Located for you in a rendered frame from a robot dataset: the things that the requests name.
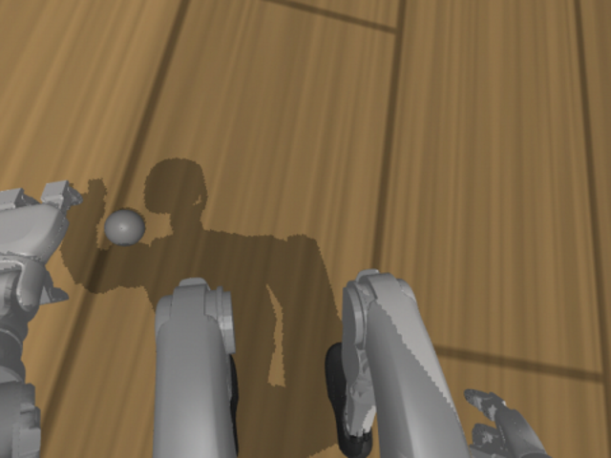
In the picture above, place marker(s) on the right robot hand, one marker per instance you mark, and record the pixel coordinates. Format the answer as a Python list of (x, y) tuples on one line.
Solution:
[(513, 437)]

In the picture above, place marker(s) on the right robot foot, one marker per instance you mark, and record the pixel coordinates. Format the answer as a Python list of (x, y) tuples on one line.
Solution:
[(352, 446)]

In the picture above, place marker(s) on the left robot arm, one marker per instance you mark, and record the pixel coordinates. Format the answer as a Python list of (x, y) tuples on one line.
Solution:
[(21, 285)]

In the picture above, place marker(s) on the ball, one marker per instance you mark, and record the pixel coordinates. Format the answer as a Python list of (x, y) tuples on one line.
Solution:
[(124, 227)]

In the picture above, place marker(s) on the left robot hand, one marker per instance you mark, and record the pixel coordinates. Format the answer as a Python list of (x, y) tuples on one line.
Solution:
[(33, 230)]

